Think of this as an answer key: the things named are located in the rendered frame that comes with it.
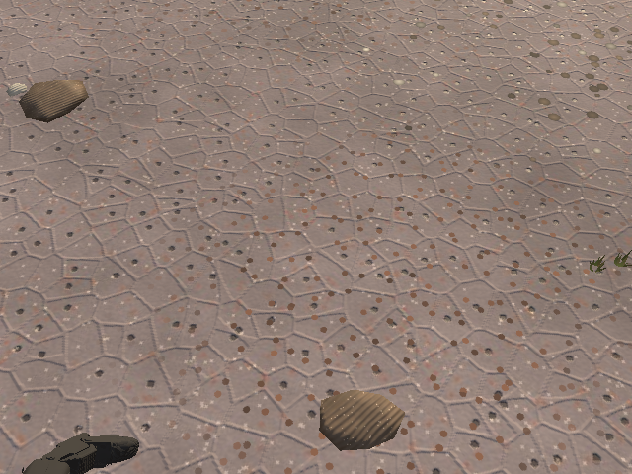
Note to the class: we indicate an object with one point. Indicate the left robot hand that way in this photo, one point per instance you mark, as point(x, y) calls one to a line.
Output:
point(83, 452)

